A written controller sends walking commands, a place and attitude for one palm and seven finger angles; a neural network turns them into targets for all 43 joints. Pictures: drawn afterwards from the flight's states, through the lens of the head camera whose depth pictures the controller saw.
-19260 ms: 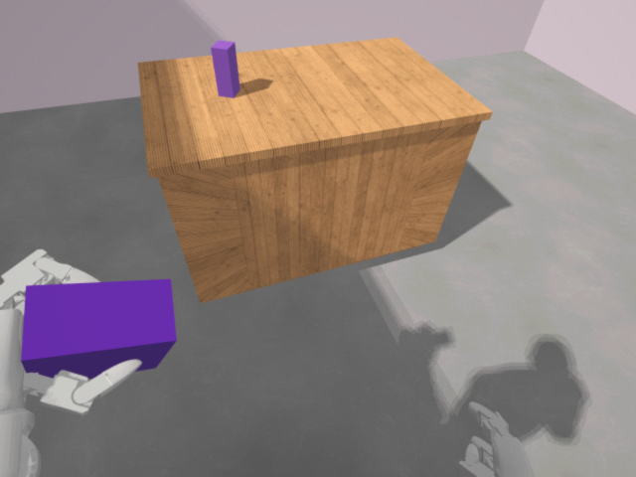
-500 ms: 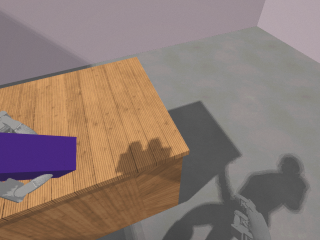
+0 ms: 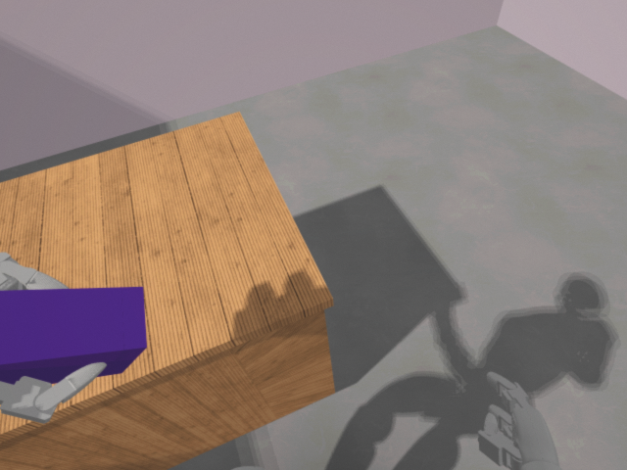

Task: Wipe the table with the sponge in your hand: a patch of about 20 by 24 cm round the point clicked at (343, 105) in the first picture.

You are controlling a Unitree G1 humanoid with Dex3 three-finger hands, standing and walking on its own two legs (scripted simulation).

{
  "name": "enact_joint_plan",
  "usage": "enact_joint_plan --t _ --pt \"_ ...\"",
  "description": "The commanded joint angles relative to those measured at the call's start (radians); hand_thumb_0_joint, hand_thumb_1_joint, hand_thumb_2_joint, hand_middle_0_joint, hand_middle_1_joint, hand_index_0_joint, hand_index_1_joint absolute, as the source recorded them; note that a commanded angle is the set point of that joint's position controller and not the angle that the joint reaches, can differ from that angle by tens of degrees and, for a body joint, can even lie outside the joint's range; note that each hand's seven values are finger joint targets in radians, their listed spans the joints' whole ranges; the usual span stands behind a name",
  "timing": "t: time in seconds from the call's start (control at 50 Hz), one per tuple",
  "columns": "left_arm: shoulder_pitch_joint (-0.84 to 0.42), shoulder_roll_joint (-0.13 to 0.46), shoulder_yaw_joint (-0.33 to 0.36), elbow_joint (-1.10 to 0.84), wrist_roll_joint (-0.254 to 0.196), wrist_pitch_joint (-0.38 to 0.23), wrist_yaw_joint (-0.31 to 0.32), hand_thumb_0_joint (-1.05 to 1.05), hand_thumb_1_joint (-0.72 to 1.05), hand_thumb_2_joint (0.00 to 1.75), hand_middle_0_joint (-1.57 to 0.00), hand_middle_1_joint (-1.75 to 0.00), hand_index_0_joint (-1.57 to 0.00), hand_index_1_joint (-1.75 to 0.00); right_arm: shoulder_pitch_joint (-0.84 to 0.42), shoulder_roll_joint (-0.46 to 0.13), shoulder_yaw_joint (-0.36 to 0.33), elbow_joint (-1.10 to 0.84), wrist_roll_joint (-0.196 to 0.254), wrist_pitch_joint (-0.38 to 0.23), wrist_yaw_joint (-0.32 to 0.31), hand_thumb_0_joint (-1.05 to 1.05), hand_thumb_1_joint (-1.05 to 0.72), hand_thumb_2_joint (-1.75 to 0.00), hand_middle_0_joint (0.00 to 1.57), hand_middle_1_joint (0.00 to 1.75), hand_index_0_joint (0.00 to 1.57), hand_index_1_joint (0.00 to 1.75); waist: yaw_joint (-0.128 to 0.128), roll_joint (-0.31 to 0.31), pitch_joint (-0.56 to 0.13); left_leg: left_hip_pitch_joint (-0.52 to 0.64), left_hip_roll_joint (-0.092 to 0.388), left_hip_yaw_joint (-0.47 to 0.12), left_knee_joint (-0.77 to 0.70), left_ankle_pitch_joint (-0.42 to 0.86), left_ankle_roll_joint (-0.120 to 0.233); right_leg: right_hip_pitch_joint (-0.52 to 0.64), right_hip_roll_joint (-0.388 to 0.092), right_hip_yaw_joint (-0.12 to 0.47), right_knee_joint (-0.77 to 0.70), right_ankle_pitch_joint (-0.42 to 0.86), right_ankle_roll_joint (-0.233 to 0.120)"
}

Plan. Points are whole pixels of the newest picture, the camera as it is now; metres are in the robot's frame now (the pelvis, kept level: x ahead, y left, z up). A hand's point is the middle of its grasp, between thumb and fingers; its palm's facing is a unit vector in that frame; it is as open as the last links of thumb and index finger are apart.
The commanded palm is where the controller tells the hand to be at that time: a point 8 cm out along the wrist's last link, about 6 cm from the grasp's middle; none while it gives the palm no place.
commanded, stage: come to a stop and stand still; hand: left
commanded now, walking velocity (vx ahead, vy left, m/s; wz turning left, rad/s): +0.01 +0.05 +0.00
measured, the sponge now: (90, 336) +0.23 +0.22 +0.14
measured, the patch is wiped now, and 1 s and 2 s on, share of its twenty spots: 0.00 0.00 0.00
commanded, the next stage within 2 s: look again from close up in 1.34 s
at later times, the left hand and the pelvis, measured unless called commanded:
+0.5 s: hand out of the picture +0.17 +0.31 +0.13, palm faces +0.32 -0.85 -0.42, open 9.9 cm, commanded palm +0.12 +0.35 +0.16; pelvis -0.05 +0.07 -0.02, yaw +0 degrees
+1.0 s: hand out of the picture +0.22 +0.39 +0.14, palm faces +0.36 -0.84 -0.40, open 9.9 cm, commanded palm +0.15 +0.42 +0.16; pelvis +0.00 +0.14 -0.02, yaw +1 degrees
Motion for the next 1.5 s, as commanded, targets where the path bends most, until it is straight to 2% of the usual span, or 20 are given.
enact_joint_plan --t 0.0,0.1,0.12,0.14,0.18,0.22,0.28,0.4,0.42,0.56,0.62,0.68,0.76,0.92,1.02,1.14,1.22,1.3,1.36,1.48 --pt "-0.013 0.152 0.117 -0.205 -0.012 -0.042 0.029 0.00 0.10 1.30 -1.20 -1.60 -1.20 -1.60 -0.035 -0.078 -0.019 -0.134 -0.005 -0.041 -0.010 0.00 -0.90 -0.90 0.20 0.30 0.20 0.30 0.037 -0.117 -0.222 -0.133 0.011 -0.024 0.028 0.004 0.014 0.313 -0.275 0.244 -0.057 0.308 0.218" --pt "-0.109 0.155 0.094 -0.295 0.005 -0.040 0.043 0.00 0.10 1.30 -1.20 -1.60 -1.20 -1.60 -0.019 -0.069 -0.015 -0.128 -0.014 -0.060 -0.026 0.00 -0.90 -0.90 0.20 0.30 0.20 0.30 0.040 -0.096 -0.194 -0.016 0.010 0.006 -0.159 -0.039 0.024 0.195 -0.274 0.279 -0.149 -0.012 0.156" --pt "-1.127 0.957 0.468 -0.533 0.003 -0.193 0.027 0.00 0.10 1.30 -1.20 -1.60 -1.20 -1.60 -0.035 -0.086 0.084 -0.186 0.041 -0.054 -0.076 0.00 -0.90 -0.90 0.20 0.30 0.20 0.30 -0.058 0.060 0.029 -0.023 0.040 -0.192 -0.406 -0.231 0.063 -0.010 -0.243 0.250 -0.008 -0.147 0.149" --pt "-0.785 0.419 0.270 -0.168 0.049 -0.169 0.007 0.00 0.10 1.30 -1.20 -1.60 -1.20 -1.60 0.011 0.035 0.065 -0.132 0.041 -0.123 -0.068 0.00 -0.90 -0.90 0.20 0.30 0.20 0.30 0.028 0.071 -0.130 0.046 0.082 -0.103 -0.387 -0.084 0.059 -0.124 -0.230 0.139 0.028 -0.506 0.121" --pt "-0.522 0.300 0.241 0.008 0.024 -0.142 0.001 0.00 0.10 1.30 -1.20 -1.60 -1.20 -1.60 0.020 -0.059 0.009 -0.079 -0.008 -0.130 -0.030 0.00 -0.90 -0.90 0.20 0.30 0.20 0.30 0.050 0.079 -0.138 0.168 -0.017 -0.045 -0.308 -0.005 0.031 -0.096 -0.166 0.247 -0.054 -0.414 0.093" --pt "-0.270 0.191 0.173 0.140 -0.017 -0.116 -0.032 0.00 0.10 1.30 -1.20 -1.60 -1.20 -1.60 0.038 -0.087 -0.031 -0.066 0.001 -0.113 0.013 0.00 -0.90 -0.90 0.20 0.30 0.20 0.30 0.069 -0.011 -0.212 0.117 0.015 -0.032 -0.321 0.013 0.023 0.047 -0.218 0.311 -0.014 -0.165 0.065" --pt "-0.111 0.158 0.136 -0.051 -0.059 -0.144 -0.056 0.00 0.10 1.30 -1.20 -1.60 -1.20 -1.60 0.016 -0.087 -0.025 -0.087 0.037 -0.100 0.059 0.00 -0.90 -0.90 0.20 0.30 0.20 0.30 0.079 -0.083 -0.208 0.009 0.035 -0.042 -0.317 -0.051 0.032 0.178 -0.255 0.377 -0.076 -0.229 0.156" --pt "-0.218 0.242 0.159 -0.303 -0.017 -0.164 -0.021 0.00 0.10 1.30 -1.20 -1.60 -1.20 -1.60 -0.070 -0.067 0.010 -0.095 0.009 -0.130 0.047 0.00 -0.90 -0.90 0.20 0.30 0.20 0.30 0.058 -0.078 -0.160 0.147 0.037 -0.060 -0.439 -0.064 0.052 0.037 -0.167 0.244 -0.057 -0.365 0.121" --pt "-0.300 0.327 0.209 -0.370 -0.006 -0.165 -0.010 0.00 0.10 1.30 -1.20 -1.60 -1.20 -1.60 -0.076 -0.075 0.015 -0.087 -0.003 -0.130 0.037 0.00 -0.90 -0.90 0.20 0.30 0.20 0.30 0.052 -0.023 -0.157 0.160 0.038 -0.070 -0.461 -0.086 0.053 0.015 -0.169 0.249 -0.052 -0.387 0.099" --pt "-0.418 0.217 0.120 -0.259 0.033 -0.134 -0.028 0.00 0.10 1.30 -1.20 -1.60 -1.20 -1.60 -0.045 -0.075 0.015 -0.074 -0.017 -0.145 0.028 0.00 -0.90 -0.90 0.20 0.30 0.20 0.30 0.036 0.296 -0.077 -0.001 0.161 -0.235 -0.662 -0.235 0.085 0.079 -0.024 0.075 0.230 -0.146 0.117" --pt "-0.322 0.166 0.096 -0.163 0.028 -0.114 -0.053 0.00 0.10 1.30 -1.20 -1.60 -1.20 -1.60 -0.028 -0.077 0.004 -0.082 -0.012 -0.139 0.048 0.00 -0.90 -0.90 0.20 0.30 0.20 0.30 0.036 0.176 -0.105 0.060 0.136 -0.192 -0.587 -0.026 0.065 0.090 -0.029 0.071 0.186 -0.056 0.114" --pt "-0.249 0.129 0.069 -0.159 0.023 -0.106 -0.068 0.00 0.10 1.30 -1.20 -1.60 -1.20 -1.60 -0.016 -0.077 0.006 -0.100 -0.004 -0.124 0.057 0.00 -0.90 -0.90 0.20 0.30 0.20 0.30 0.041 0.069 -0.065 0.005 0.142 -0.210 -0.611 -0.053 0.048 0.117 -0.039 0.067 0.156 -0.051 0.116" --pt "-0.247 0.132 0.075 -0.156 0.021 -0.106 -0.072 0.00 0.10 1.30 -1.20 -1.60 -1.20 -1.60 -0.019 -0.077 0.005 -0.114 -0.002 -0.108 0.056 0.00 -0.90 -0.90 0.20 0.30 0.20 0.30 0.037 0.030 -0.052 0.031 0.144 -0.215 -0.623 0.040 0.014 0.112 -0.029 0.058 0.158 0.007 0.114" --pt "-0.320 0.229 0.123 -0.368 0.026 -0.112 -0.073 0.00 0.10 1.30 -1.20 -1.60 -1.20 -1.60 -0.041 -0.060 0.010 -0.137 -0.024 -0.095 0.055 0.00 -0.90 -0.90 0.20 0.30 0.20 0.30 0.034 0.244 -0.191 0.267 0.135 -0.178 -0.505 0.646 -0.053 0.060 -0.043 0.037 0.204 0.031 0.103" --pt "-0.187 0.205 0.131 -0.369 0.017 -0.096 -0.076 0.00 0.10 1.30 -1.20 -1.60 -1.20 -1.60 -0.015 -0.058 0.000 -0.141 -0.024 -0.084 0.066 0.00 -0.90 -0.90 0.20 0.30 0.20 0.30 0.033 0.203 -0.229 0.343 0.143 -0.172 -0.421 0.881 -0.078 0.076 -0.034 0.007 0.149 0.064 0.085" --pt "-0.087 0.140 0.118 -0.228 -0.025 -0.069 -0.078 0.00 0.10 1.30 -1.20 -1.60 -1.20 -1.60 0.011 -0.070 -0.008 -0.132 0.003 -0.042 0.048 0.00 -0.90 -0.90 0.20 0.30 0.20 0.30 0.023 0.009 -0.242 0.179 0.087 -0.131 -0.318 0.694 -0.081 0.234 -0.121 0.088 0.153 0.420 0.013" --pt "-0.167 0.168 0.120 -0.272 -0.021 -0.068 -0.070 0.00 0.10 1.30 -1.20 -1.60 -1.20 -1.60 -0.052 -0.060 0.005 -0.136 0.007 -0.038 0.027 0.00 -0.90 -0.90 0.20 0.30 0.20 0.30 0.015 0.078 -0.185 0.219 0.096 -0.124 -0.475 0.499 -0.038 0.146 -0.109 0.100 0.151 0.317 0.071" --pt "-0.221 0.158 0.076 -0.328 -0.008 -0.068 -0.065 0.00 0.10 1.30 -1.20 -1.60 -1.20 -1.60 -0.054 -0.061 0.002 -0.150 -0.005 -0.052 0.013 0.00 -0.90 -0.90 0.20 0.30 0.20 0.30 0.025 0.090 -0.195 0.282 0.141 -0.158 -0.480 0.785 -0.045 0.161 -0.067 0.054 0.163 0.277 0.093" --pt "-0.201 0.192 0.083 -0.405 0.005 -0.070 -0.069 0.00 0.10 1.30 -1.20 -1.60 -1.20 -1.60 -0.057 -0.051 -0.001 -0.154 -0.028 -0.057 0.033 0.00 -0.90 -0.90 0.20 0.30 0.20 0.30 0.041 0.242 -0.213 0.458 0.173 -0.186 -0.484 1.123 -0.115 0.009 -0.027 -0.005 0.190 -0.046 0.099" --pt "-0.127 0.180 0.119 -0.331 -0.020 -0.054 -0.060 0.00 0.10 1.30 -1.20 -1.60 -1.20 -1.60 -0.025 -0.058 0.004 -0.160 -0.004 -0.047 0.027 0.00 -0.90 -0.90 0.20 0.30 0.20 0.30 0.029 0.132 -0.207 0.193 0.131 -0.162 -0.420 0.710 -0.080 0.250 -0.096 0.085 0.115 0.315 0.043"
